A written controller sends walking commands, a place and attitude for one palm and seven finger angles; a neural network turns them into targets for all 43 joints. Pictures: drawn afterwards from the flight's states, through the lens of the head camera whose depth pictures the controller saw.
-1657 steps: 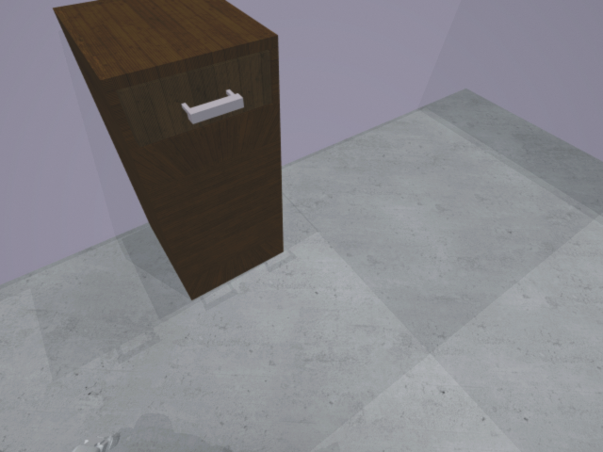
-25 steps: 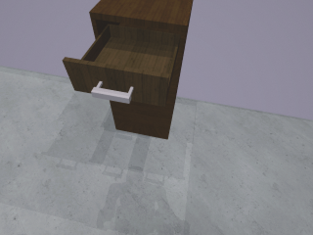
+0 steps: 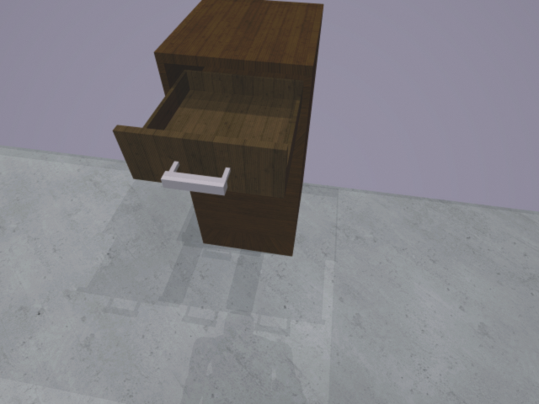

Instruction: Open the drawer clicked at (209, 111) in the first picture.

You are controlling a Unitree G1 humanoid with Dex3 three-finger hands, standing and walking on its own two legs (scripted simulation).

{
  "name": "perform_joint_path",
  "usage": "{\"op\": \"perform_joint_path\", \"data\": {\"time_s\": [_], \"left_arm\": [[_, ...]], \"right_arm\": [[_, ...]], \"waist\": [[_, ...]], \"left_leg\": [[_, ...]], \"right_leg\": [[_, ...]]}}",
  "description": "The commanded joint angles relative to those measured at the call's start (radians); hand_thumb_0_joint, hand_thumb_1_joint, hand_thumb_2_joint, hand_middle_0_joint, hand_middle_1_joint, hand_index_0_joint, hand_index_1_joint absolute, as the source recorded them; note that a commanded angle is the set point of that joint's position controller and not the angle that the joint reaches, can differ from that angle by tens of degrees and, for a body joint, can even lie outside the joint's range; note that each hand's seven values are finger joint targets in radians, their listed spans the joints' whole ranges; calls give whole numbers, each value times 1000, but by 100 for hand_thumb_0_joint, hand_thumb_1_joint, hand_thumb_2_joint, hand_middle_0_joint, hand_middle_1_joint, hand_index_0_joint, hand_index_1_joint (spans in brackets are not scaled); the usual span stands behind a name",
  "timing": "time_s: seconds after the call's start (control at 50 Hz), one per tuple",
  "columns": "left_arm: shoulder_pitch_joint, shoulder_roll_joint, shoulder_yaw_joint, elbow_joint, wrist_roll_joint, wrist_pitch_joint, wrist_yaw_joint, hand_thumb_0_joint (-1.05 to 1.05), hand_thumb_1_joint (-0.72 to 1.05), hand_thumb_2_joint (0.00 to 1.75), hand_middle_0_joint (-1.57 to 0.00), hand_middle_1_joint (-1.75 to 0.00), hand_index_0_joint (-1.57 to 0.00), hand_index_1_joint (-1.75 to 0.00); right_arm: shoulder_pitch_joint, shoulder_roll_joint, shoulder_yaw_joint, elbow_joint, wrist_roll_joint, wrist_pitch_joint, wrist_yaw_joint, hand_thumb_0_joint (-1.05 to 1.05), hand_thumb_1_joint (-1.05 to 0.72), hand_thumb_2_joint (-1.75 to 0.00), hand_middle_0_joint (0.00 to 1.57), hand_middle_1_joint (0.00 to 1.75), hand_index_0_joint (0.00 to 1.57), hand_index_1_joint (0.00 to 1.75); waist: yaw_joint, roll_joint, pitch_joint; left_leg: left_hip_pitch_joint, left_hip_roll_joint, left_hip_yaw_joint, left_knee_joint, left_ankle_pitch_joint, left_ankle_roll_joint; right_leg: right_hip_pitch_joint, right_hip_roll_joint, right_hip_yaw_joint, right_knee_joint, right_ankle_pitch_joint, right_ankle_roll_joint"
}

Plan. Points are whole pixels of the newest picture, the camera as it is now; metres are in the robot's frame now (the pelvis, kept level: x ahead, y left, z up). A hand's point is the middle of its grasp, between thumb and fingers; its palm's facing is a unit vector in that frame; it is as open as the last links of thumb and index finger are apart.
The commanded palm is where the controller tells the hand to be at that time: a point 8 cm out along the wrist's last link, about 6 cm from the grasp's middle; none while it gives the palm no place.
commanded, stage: let the arm hang, fingers relaxed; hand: left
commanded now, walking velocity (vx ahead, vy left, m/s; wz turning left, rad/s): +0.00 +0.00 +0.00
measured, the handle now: (197, 175) +0.54 +0.18 +0.00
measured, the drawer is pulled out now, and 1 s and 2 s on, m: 0.29 0.29 0.29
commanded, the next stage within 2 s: look to check the result in 0.14 s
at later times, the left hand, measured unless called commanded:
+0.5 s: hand out of the picture +0.00 +0.17 -0.18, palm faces +0.04 -0.98 -0.18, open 7.4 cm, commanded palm none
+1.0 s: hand out of the picture +0.01 +0.16 -0.18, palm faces +0.04 -0.98 -0.17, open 7.4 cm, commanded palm none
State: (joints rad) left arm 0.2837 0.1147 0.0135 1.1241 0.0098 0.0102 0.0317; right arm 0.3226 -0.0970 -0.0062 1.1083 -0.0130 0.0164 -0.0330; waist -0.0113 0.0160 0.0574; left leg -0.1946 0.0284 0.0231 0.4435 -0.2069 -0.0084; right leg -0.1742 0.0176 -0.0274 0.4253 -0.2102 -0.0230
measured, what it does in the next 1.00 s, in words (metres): stands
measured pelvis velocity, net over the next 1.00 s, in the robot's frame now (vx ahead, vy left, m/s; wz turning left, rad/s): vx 0.02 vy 0.00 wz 0.00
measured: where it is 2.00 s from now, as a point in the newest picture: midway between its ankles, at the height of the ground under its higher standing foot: outside the picture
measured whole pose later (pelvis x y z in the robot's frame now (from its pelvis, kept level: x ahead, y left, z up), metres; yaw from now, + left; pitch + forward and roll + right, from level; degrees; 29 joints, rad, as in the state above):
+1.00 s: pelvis +0.02 +0.00 +0.00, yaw +0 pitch -2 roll +0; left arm 0.28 0.12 0.02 1.13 0.01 0.00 0.04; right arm 0.30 -0.10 -0.01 1.13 -0.01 0.01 -0.04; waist -0.01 0.01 0.08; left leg -0.17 0.03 0.02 0.43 -0.23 -0.01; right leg -0.14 0.02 -0.03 0.40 -0.23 -0.03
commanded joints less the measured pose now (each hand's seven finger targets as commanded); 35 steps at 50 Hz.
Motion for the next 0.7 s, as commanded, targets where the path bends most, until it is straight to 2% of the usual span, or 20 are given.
{"op": "perform_joint_path", "data": {"time_s": [0.0, 0.06, 0.12, 0.14, 0.22, 0.34, 0.38, 0.44, 0.5, 0.54, 0.6, 0.64, 0.68], "left_arm": [[78, 107, 26, -19, 1, -10, 4, 0, 90, 90, -20, -30, -20, -30], [86, 100, 24, -13, 0, -13, 5, 0, 90, 90, -20, -30, -20, -30], [89, 97, 25, -11, -1, -13, 5, 0, 90, 90, -20, -30, -20, -30], [94, 97, 23, -11, 0, -14, 6, 0, 90, 90, -20, -30, -20, -30], [89, 92, 24, -8, -1, -15, 6, 0, 90, 90, -20, -30, -20, -30], [91, 91, 22, -6, 0, -16, 8, 0, 90, 90, -20, -30, -20, -30], [85, 93, 23, -5, -1, -13, 7, 0, 90, 90, -20, -30, -20, -30], [93, 94, 22, -4, -1, -15, 8, 0, 90, 90, -20, -30, -20, -30], [87, 95, 22, -7, -1, -16, 8, 0, 90, 90, -20, -30, -20, -30], [92, 97, 21, -8, 0, -18, 9, 0, 90, 90, -20, -30, -20, -30], [84, 97, 22, -8, -1, -17, 8, 0, 90, 90, -20, -30, -20, -30], [89, 98, 21, -9, -1, -19, 9, 0, 90, 90, -20, -30, -20, -30], [82, 98, 21, -10, -1, -19, 9, 0, 90, 90, -20, -30, -20, -30]], "right_arm": [[86, -77, -18, -8, 0, -14, -12, 0, -90, -90, 20, 30, 20, 30], [92, -73, -19, -7, 1, -16, -14, 0, -90, -90, 20, 30, 20, 30], [88, -71, -20, -3, 1, -16, -14, 0, -90, -90, 20, 30, 20, 30], [87, -70, -21, -7, 2, -16, -15, 0, -90, -90, 20, 30, 20, 30], [96, -71, -19, -1, 2, -20, -18, 0, -90, -90, 20, 30, 20, 30], [88, -77, -19, -1, 4, -21, -18, 0, -90, -90, 20, 30, 20, 30], [88, -74, -18, 1, 3, -20, -17, 0, -90, -90, 20, 30, 20, 30], [81, -75, -20, 0, 4, -18, -16, 0, -90, -90, 20, 30, 20, 30], [80, -76, -20, 2, 3, -19, -16, 0, -90, -90, 20, 30, 20, 30], [73, -79, -22, -2, 6, -19, -15, 0, -90, -90, 20, 30, 20, 30], [70, -78, -20, 5, 4, -19, -15, 0, -90, -90, 20, 30, 20, 30], [64, -79, -22, 1, 6, -18, -15, 0, -90, -90, 20, 30, 20, 30], [69, -75, -21, 7, 4, -18, -15, 0, -90, -90, 20, 30, 20, 30]], "waist": [[7, 15, 76], [6, 1, 59], [7, 27, 53], [8, 13, 53], [4, 24, 28], [6, 2, 29], [4, 15, 46], [7, -10, 52], [4, 10, 45], [5, -24, 38], [4, -2, 37], [6, -22, 45], [2, -6, 46]], "left_leg": [[-41, 56, -76, -105, -46, 40], [-29, 60, -75, -99, -23, 41], [-22, 56, -72, -94, -17, 39], [-12, 59, -75, -93, -9, 40], [-2, 64, -75, -90, 40, 41], [12, 67, -78, -88, 62, 42], [1, 65, -76, -94, 50, 42], [10, 64, -75, -93, 42, 41], [11, 62, -70, -90, 56, 40], [26, 64, -72, -84, 69, 40], [20, 62, -68, -86, 63, 38], [28, 63, -68, -84, 66, 38], [18, 61, -64, -82, 79, 36]], "right_leg": [[-70, -84, 86, -109, -61, -27], [-59, -85, 83, -109, -44, -27], [-60, -88, 86, -106, -39, -28], [-68, -81, 87, -106, -36, -28], [-40, -85, 82, -91, 20, -28], [-42, -83, 80, -90, 28, -24], [-41, -87, 76, -92, 24, -23], [-54, -86, 80, -100, 12, -23], [-43, -91, 81, -99, 31, -23], [-47, -87, 82, -99, 41, -22], [-37, -92, 83, -102, 40, -23], [-48, -89, 83, -106, 39, -22], [-35, -94, 84, -107, 57, -24]]}}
